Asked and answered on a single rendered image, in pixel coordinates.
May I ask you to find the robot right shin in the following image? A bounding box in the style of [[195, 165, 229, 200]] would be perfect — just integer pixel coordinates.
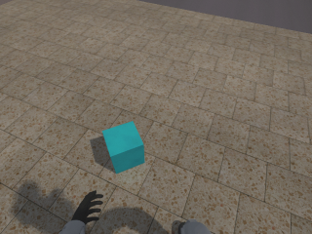
[[184, 218, 197, 225]]

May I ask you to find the robot right thigh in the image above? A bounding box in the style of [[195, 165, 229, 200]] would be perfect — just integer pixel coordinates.
[[180, 221, 212, 234]]

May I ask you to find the robot left hand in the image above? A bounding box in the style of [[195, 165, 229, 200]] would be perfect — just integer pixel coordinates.
[[71, 191, 103, 225]]

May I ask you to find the robot left forearm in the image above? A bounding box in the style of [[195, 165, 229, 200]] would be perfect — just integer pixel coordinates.
[[59, 219, 86, 234]]

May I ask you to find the carton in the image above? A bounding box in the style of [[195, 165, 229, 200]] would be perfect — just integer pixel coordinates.
[[102, 121, 145, 175]]

